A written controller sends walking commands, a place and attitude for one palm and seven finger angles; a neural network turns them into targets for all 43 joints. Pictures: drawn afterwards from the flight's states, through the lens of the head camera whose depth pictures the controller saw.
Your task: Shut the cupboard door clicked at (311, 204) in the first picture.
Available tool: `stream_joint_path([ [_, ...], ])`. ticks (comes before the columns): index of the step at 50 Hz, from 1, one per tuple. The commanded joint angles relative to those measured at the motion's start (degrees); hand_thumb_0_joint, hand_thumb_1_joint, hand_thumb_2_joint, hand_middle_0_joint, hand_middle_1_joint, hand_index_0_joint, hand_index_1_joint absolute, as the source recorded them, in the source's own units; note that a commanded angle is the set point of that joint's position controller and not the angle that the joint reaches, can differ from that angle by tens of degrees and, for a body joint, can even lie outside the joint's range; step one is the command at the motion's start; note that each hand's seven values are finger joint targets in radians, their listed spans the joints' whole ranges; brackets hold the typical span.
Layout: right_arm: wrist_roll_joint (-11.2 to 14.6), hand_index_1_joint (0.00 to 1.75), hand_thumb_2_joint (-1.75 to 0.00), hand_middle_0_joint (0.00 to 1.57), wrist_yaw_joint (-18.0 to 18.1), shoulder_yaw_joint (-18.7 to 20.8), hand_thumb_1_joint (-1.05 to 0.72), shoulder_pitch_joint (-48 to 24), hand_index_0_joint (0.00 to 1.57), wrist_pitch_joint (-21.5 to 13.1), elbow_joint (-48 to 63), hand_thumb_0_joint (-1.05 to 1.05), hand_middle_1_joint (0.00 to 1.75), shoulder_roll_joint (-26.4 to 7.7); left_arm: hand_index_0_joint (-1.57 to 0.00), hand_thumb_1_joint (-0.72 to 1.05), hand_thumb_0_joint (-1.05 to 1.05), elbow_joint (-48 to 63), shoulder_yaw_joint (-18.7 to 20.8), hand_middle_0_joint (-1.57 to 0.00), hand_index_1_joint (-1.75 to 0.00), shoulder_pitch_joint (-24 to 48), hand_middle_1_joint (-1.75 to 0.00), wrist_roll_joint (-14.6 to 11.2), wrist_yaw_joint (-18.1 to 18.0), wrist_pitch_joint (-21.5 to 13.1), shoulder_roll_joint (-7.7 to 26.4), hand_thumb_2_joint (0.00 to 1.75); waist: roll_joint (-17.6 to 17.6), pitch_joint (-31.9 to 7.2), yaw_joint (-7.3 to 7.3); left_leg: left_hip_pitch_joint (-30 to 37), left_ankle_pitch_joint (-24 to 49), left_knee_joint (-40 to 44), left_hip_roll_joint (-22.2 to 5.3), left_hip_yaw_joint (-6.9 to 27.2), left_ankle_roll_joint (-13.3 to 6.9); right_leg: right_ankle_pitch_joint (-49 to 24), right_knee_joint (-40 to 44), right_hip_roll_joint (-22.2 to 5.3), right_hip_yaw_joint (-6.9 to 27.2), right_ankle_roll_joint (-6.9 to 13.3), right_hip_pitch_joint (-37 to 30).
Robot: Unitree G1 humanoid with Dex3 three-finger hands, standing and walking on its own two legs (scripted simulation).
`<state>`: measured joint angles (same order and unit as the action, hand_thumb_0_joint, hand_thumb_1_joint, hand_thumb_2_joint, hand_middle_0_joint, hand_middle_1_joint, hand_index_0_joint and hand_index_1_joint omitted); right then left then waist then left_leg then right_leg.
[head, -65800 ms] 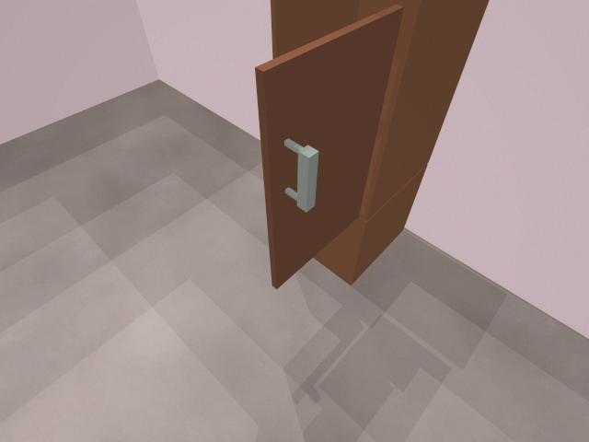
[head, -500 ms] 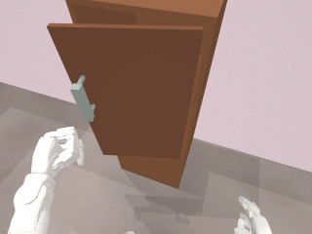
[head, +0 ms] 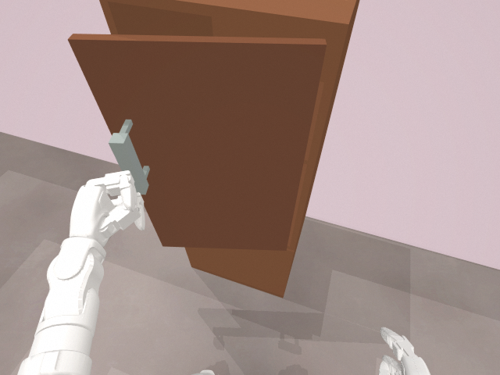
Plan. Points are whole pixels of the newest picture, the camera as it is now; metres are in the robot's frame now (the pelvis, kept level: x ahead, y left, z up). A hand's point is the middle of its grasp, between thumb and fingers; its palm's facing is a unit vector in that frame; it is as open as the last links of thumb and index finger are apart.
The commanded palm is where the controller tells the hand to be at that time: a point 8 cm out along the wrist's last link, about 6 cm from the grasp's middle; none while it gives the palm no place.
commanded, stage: bring the fist close to the handle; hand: left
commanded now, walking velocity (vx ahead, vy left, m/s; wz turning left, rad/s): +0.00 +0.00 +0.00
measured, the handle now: (134, 157) +0.46 +0.24 +0.08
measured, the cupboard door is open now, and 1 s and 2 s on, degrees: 17 14 0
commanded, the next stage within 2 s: push the door shut along its arc in 0.46 s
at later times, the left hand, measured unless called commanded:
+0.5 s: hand (140, 202) +0.36 +0.20 +0.09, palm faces +0.02 -1.00 -0.02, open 3.1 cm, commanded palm +0.33 +0.24 +0.09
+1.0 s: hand (151, 177) +0.40 +0.19 +0.10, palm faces -0.09 -1.00 -0.03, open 3.1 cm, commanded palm +0.39 +0.23 +0.09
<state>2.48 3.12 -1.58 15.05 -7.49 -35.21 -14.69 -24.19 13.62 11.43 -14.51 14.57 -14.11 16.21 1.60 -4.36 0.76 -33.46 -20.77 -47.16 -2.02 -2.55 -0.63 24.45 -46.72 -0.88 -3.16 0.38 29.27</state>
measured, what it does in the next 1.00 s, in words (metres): stands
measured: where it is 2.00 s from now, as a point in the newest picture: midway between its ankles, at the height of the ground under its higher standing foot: outside the picture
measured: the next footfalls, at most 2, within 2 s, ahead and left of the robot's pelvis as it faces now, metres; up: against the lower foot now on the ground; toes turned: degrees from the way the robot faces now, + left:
none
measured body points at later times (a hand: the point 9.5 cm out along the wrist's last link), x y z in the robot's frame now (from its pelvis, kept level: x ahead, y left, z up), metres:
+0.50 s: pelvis +0.00 +0.00 +0.00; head +0.04 +0.00 +0.45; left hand +0.35 +0.25 +0.09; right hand +0.12 -0.25 -0.10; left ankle +0.03 +0.11 -0.70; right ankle -0.01 -0.12 -0.70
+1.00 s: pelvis +0.00 +0.00 -0.01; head +0.05 +0.00 +0.44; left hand +0.40 +0.24 +0.10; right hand +0.10 -0.27 -0.11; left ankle +0.03 +0.11 -0.70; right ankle -0.01 -0.12 -0.70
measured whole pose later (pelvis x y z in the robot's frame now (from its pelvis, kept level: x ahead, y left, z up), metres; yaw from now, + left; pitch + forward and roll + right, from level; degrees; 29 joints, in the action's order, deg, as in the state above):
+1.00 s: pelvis +0.00 +0.00 -0.01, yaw +0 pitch +10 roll -1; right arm 2.7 3.2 -1.2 17.1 -3.3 -36.6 -16.1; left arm -47.5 14.9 31.8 -13.1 20.6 -17.3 21.4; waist 1.7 -4.5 2.9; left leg -38.3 -20.8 -49.2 -2.3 -1.8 -0.5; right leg 24.6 -48.5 -0.6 -3.7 0.7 33.8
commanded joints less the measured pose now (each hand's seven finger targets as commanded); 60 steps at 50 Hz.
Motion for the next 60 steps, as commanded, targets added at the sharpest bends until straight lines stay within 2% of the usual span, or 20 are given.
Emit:
stream_joint_path([
  [1, -0.1, 0.30, -0.90, 0.20, 0.6, 3.2, -0.90, -1.5, 0.20, -1.7, 7.7, 0.00, 0.30, -8.3, -1.30, 0.90, 0.00, 8.9, 3.5, -1.30, -1.50, 19.2, -1.50, -0.7, 0.0, -4.1, 11.5, 0.90, -1.0, -13.7, 0.79, 10.8, 11.2, 5.9, 1.8, 3.1, -0.7, -16.3, 6.9, 1.6, 1.5, 0.5, -1.4],
  [2, 0.0, 0.30, -0.90, 0.20, 0.5, 3.1, -0.90, -1.5, 0.20, -1.7, 7.5, 0.00, 0.30, -8.2, -1.30, 0.90, 0.00, 8.8, 1.9, -1.30, -1.50, 22.1, -1.50, -0.5, 0.1, -4.2, 10.1, 0.90, 0.5, -13.5, 1.23, 11.3, 10.4, 6.0, 1.8, 3.2, -0.6, -15.4, 6.9, 1.6, 1.4, 0.6, -0.4],
  [4, -0.1, 0.30, -0.90, 0.20, 0.7, 3.3, -0.90, -1.0, 0.20, -1.3, 7.1, 0.00, 0.30, -8.5, -1.30, 0.90, 0.00, 6.2, 3.9, -1.30, -1.50, 23.2, -1.50, -0.4, -0.2, -4.5, 12.2, 0.90, -0.5, -13.6, 1.08, 10.9, 9.5, 6.0, 1.7, 3.4, -0.6, -14.2, 7.0, 1.8, 1.5, 0.6, -0.2],
  [10, -0.1, 0.30, -0.90, 0.20, 0.2, 3.6, -0.90, -0.5, 0.20, -0.8, 7.9, 0.00, 0.30, -8.4, -1.30, 0.90, 0.00, 8.1, 3.8, -1.30, -1.50, 20.4, -1.50, -0.6, 0.4, -5.9, 12.0, 0.90, 1.7, -17.8, 0.07, 12.8, 14.0, 5.4, 1.7, 3.2, -0.6, -18.4, 6.0, 2.0, 1.4, 0.9, -2.6],
  [13, 0.0, 0.30, -0.90, 0.20, 0.0, 3.7, -0.90, -0.6, 0.20, -0.6, 8.0, 0.00, 0.30, -8.3, -1.30, 0.90, 0.00, 7.2, 3.1, -1.30, -1.50, 19.3, -1.50, -0.8, -0.1, -5.4, 10.5, 0.90, 0.4, -15.7, 0.34, 11.9, 12.3, 6.0, 1.7, 3.1, -0.6, -17.3, 6.4, 2.1, 1.1, 0.7, -1.4],
  [15, -0.1, 0.30, -0.90, 0.20, 0.2, 3.6, -0.90, -0.2, 0.20, -0.2, 7.7, 0.00, 0.30, -8.8, -1.30, 0.90, 0.00, 6.2, 5.1, -1.30, -1.50, 19.7, -1.50, -0.6, -0.6, -5.4, 13.1, 0.90, -0.9, -14.0, 0.47, 10.4, 11.1, 6.1, 1.7, 3.0, -0.8, -16.2, 6.9, 2.1, 1.4, 0.6, -1.6],
  [16, -0.1, 0.30, -0.90, 0.20, 0.2, 3.5, -0.90, -0.6, 0.20, -0.1, 7.9, 0.00, 0.30, -8.5, -1.30, 0.90, 0.00, 5.7, 4.8, -1.30, -1.50, 19.5, -1.50, -0.5, -0.7, -5.2, 12.4, 0.90, -1.4, -13.8, 0.26, 9.9, 10.6, 6.4, 1.8, 3.0, -0.8, -15.9, 7.0, 1.9, 1.4, 0.6, -1.8],
  [17, 0.0, 0.30, -0.90, 0.20, 0.2, 3.4, -0.90, -0.8, 0.20, -0.1, 7.8, 0.00, 0.30, -8.5, -1.30, 0.90, 0.00, 6.0, 3.5, -1.30, -1.50, 22.0, -1.50, -0.6, -0.6, -5.3, 11.2, 0.90, -1.2, -13.6, 1.16, 10.3, 9.9, 6.4, 1.7, 2.9, -0.8, -15.4, 7.2, 1.9, 1.5, 0.4, -1.0],
  [20, -0.2, 0.30, -0.90, 0.20, 0.4, 3.6, -0.90, -0.5, 0.20, -0.1, 7.8, 0.00, 0.30, -8.6, -1.30, 0.90, 0.00, 7.5, 4.5, -1.30, -1.50, 21.6, -1.50, -0.3, -0.8, -6.3, 12.6, 0.90, 0.3, -15.6, 0.54, 11.5, 11.0, 5.9, 1.8, 2.9, -0.9, -16.0, 6.9, 2.1, 1.7, 0.7, -1.8],
  [22, -0.1, 0.30, -0.90, 0.20, 0.4, 3.4, -0.90, -0.6, 0.20, -0.2, 7.4, 0.00, 0.30, -8.2, -1.30, 0.90, 0.00, 7.9, 2.3, -1.30, -1.50, 24.0, -1.50, -0.1, -0.6, -6.7, 10.7, 0.90, 1.7, -16.2, 1.25, 12.3, 11.3, 6.0, 1.6, 3.2, -0.7, -16.2, 6.5, 2.0, 1.4, 0.8, -1.0],
  [25, -0.2, 0.30, -0.90, 0.20, 0.5, 3.7, -0.90, -0.2, 0.20, -0.3, 7.1, 0.00, 0.30, -8.8, -1.30, 0.90, 0.00, 6.3, 4.2, -1.30, -1.50, 22.4, -1.50, -0.4, -0.5, -6.8, 12.7, 0.90, -0.5, -16.2, 0.83, 11.7, 10.8, 5.8, 1.7, 3.3, -0.9, -15.6, 6.8, 2.2, 1.5, 0.7, -1.4],
  [29, 0.0, 0.30, -0.90, 0.20, 0.2, 3.5, -0.90, -0.5, 0.20, -0.1, 7.4, 0.00, 0.30, -8.4, -1.30, 0.90, 0.00, 5.1, 3.1, -1.30, -1.50, 21.2, -1.50, -0.3, 0.1, -5.8, 11.3, 0.90, 0.2, -14.9, 0.80, 11.5, 11.5, 6.0, 1.7, 3.2, -0.6, -17.0, 6.6, 2.0, 1.3, 0.7, -1.3],
  [32, 0.1, 0.30, -0.90, 0.20, 0.6, 3.2, -0.90, -0.2, 0.20, 0.4, 6.5, 0.00, 0.30, -8.8, -1.30, 0.90, 0.00, 2.1, 2.6, -1.30, -1.50, 28.8, -1.50, 0.3, 0.5, -5.5, 12.7, 0.90, -1.7, -12.2, 2.81, 9.8, 8.0, 5.9, 1.6, 3.4, -0.9, -13.7, 7.4, 2.0, 1.6, 0.4, 1.0],
  [35, -0.2, 0.30, -0.90, 0.20, 1.1, 3.3, -0.90, 0.3, 0.20, 0.4, 6.0, 0.00, 0.30, -9.2, -1.30, 0.90, 0.00, 1.7, 4.6, -1.30, -1.50, 33.4, -1.50, 0.2, 1.3, -6.6, 15.9, 0.90, 0.3, -15.9, 2.57, 11.3, 8.9, 5.1, 1.8, 3.6, -1.0, -13.9, 6.9, 2.0, 2.2, 0.7, 0.3],
  [38, 0.0, 0.30, -0.90, 0.20, 0.9, 3.2, -0.90, 0.7, 0.20, 0.3, 5.9, 0.00, 0.30, -8.8, -1.30, 0.90, 0.00, -0.7, 1.3, -1.30, -1.50, 35.5, -1.50, 0.2, 3.1, -7.0, 12.8, 0.90, 2.2, -17.9, 2.93, 13.0, 11.4, 4.5, 1.8, 3.9, -0.7, -16.6, 5.9, 1.9, 1.8, 0.9, 0.8],
  [42, 0.0, 0.30, -0.90, 0.20, 0.9, 3.2, -0.90, 1.8, 0.20, 1.3, 5.4, 0.00, 0.30, -9.4, -1.30, 0.90, 0.00, -8.8, 3.0, -1.30, -1.50, 37.6, -1.50, 0.3, 4.6, -5.9, 15.3, 0.90, -0.9, -15.3, 3.33, 9.4, 10.0, 4.2, 1.9, 3.8, -0.9, -15.9, 6.2, 1.7, 2.1, 0.7, 1.5],
  [44, 0.0, 0.30, -0.90, 0.20, 0.7, 3.3, -0.90, 2.4, 0.20, 1.8, 5.5, 0.00, 0.30, -9.6, -1.30, 0.90, 0.00, -10.6, 3.9, -1.30, -1.50, 39.0, -1.50, 0.2, 5.3, -5.6, 16.5, 0.90, -1.0, -16.5, 3.02, 9.1, 10.3, 3.8, 2.0, 3.6, -0.9, -16.4, 6.0, 1.7, 2.3, 0.7, 1.0],
  [47, 0.0, 0.30, -0.90, 0.20, 0.8, 3.3, -0.90, 3.2, 0.20, 2.2, 5.0, 0.00, 0.30, -9.8, -1.30, 0.90, 0.00, -12.1, 2.4, -1.30, -1.50, 44.9, -1.50, 0.4, 6.6, -6.1, 16.2, 0.90, -0.1, -17.0, 4.45, 9.2, 10.4, 3.0, 1.9, 3.8, -1.1, -16.4, 5.7, 1.7, 2.4, 0.7, 2.5],
  [57, 0.0, 0.30, -0.90, 0.20, 0.9, 3.7, -0.90, 5.9, 0.20, 3.1, 2.9, 0.00, 0.30, -10.9, -1.30, 0.90, 0.00, -19.8, 0.6, -1.30, -1.50, 55.0, -1.50, 0.3, 10.6, -7.8, 16.8, 0.90, 1.0, -19.7, 6.71, 9.1, 9.1, 1.1, 1.7, 4.7, -1.3, -13.6, 4.6, 2.1, 2.2, 0.9, 7.2],
  [60, -0.1, 0.30, -0.90, 0.20, 1.1, 3.6, -0.90, 6.8, 0.20, 3.1, 2.3, 0.00, 0.30, -11.4, -1.30, 0.90, 0.00, -22.7, 1.5, -1.30, -1.50, 57.3, -1.50, 0.3, 11.4, -7.8, 18.8, 0.90, -0.5, -19.3, 7.34, 7.1, 8.2, 0.5, 1.7, 5.0, -1.6, -12.3, 4.3, 2.3, 2.3, 0.9, 8.1],
])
